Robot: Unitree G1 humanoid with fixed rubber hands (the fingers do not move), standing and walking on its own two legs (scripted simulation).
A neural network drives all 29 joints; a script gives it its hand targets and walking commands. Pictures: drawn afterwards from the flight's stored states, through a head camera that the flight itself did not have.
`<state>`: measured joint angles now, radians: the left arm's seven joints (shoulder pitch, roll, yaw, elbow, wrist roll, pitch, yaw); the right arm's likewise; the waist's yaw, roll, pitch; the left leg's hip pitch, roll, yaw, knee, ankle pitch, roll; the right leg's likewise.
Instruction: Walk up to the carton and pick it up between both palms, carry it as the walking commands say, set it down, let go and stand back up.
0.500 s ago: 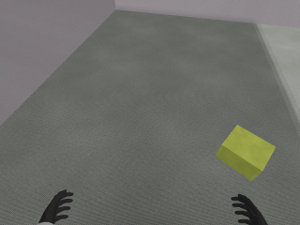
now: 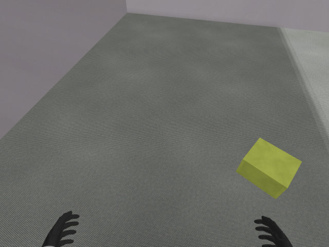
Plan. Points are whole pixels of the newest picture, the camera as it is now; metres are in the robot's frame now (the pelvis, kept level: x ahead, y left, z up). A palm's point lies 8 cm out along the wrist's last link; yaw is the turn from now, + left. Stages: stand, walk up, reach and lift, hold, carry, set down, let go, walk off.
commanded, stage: walk up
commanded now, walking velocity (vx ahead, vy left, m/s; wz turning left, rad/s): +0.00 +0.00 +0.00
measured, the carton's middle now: (267, 166) +0.74 -0.69 -0.67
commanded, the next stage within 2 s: none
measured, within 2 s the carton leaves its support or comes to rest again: neither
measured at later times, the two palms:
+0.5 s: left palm out of the picture +0.12 +0.24 -0.09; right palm out of the picture +0.08 -0.30 -0.10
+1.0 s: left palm out of the picture +0.04 +0.19 -0.05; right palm out of the picture +0.00 -0.35 -0.11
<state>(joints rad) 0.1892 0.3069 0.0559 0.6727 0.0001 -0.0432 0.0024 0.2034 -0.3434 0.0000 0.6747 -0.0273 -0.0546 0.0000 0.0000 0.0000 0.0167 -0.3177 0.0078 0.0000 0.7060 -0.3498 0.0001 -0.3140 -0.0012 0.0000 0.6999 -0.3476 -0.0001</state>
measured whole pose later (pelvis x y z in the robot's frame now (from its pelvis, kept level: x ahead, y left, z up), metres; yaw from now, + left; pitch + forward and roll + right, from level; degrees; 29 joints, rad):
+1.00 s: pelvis -0.08 -0.08 +0.02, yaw -14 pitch +1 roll +7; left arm 0.36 0.29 0.04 0.68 0.00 0.03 -0.02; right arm 0.13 -0.28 0.00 0.69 -0.02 0.10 0.00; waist 0.00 0.00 0.09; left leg -0.42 -0.05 0.10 0.96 -0.42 -0.06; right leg -0.35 0.02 0.10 0.54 -0.20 -0.08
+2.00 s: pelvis +0.19 -0.27 -0.01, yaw -36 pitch +0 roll +2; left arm 0.50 0.26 0.03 0.80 0.00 -0.04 0.01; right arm 0.12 -0.27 0.00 0.76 -0.03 -0.01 0.04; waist 0.00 -0.02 0.07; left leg -0.42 -0.01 0.17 0.66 -0.22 0.03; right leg -0.15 0.00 0.18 0.86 -0.56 0.01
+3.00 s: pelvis +0.42 -0.38 +0.01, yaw -47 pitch +0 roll -4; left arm 0.18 0.26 0.04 0.80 0.00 0.08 0.03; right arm 0.15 -0.23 0.00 0.78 -0.01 0.02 -0.01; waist 0.00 -0.01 0.09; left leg -0.30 0.07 0.22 0.65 -0.37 0.09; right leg -0.38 0.01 0.11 1.06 -0.50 0.03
